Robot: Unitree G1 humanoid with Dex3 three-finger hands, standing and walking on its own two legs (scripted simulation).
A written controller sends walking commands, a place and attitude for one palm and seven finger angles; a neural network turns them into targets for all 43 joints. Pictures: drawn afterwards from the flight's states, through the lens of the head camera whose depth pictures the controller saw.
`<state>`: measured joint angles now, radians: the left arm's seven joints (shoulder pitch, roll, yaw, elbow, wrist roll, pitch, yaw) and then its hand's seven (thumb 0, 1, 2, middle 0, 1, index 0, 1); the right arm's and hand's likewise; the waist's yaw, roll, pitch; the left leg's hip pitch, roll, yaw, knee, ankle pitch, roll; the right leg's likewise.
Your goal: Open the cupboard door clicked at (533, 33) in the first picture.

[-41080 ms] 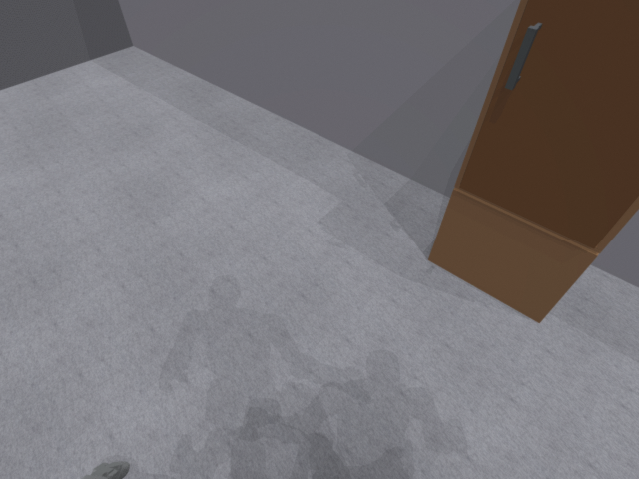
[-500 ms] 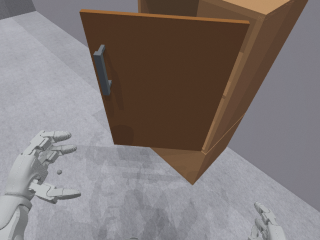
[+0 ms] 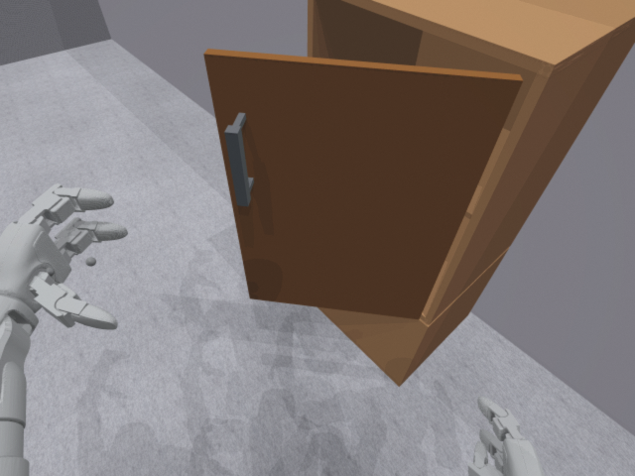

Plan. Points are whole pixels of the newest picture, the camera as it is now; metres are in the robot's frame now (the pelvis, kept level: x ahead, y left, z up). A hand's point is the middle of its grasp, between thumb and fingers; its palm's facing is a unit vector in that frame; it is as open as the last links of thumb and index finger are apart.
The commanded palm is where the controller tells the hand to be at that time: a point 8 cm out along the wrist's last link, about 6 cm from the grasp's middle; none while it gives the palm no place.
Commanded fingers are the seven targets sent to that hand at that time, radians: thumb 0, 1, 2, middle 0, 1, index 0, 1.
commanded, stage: raise the hand with hooked fingers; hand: left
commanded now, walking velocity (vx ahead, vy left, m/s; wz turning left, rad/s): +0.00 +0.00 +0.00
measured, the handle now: (242, 161) +0.53 +0.17 +0.11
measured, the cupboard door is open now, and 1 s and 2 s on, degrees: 41 41 41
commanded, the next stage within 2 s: move the hooked fingers beside the handle in 0.46 s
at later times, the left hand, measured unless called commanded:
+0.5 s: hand (143, 270) +0.30 +0.23 +0.12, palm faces +0.01 -1.00 -0.05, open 14.0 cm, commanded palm +0.27 +0.28 +0.13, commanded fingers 0.00 -0.50 0.30 -0.30 -1.20 -0.30 -1.20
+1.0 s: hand (167, 229) +0.36 +0.23 +0.13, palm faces -0.01 -1.00 -0.02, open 14.0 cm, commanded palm +0.33 +0.28 +0.13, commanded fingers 0.00 -0.50 0.30 -0.30 -1.20 -0.30 -1.20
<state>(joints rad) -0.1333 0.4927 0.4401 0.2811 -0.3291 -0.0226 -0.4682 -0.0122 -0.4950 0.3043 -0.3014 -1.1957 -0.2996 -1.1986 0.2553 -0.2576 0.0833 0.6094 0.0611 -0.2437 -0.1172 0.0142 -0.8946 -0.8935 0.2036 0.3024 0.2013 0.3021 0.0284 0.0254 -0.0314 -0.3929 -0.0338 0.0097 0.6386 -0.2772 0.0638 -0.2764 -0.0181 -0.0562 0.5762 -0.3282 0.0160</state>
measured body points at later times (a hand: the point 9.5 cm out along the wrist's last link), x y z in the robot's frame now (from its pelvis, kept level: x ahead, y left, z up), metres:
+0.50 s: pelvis +0.01 -0.04 +0.00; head +0.01 -0.05 +0.45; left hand +0.29 +0.29 +0.13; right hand +0.17 -0.29 -0.08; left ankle +0.03 +0.07 -0.73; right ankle -0.02 -0.14 -0.73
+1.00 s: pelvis +0.01 -0.04 +0.00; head +0.03 -0.05 +0.45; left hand +0.36 +0.28 +0.13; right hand +0.13 -0.31 -0.09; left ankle +0.03 +0.07 -0.73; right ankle -0.02 -0.14 -0.73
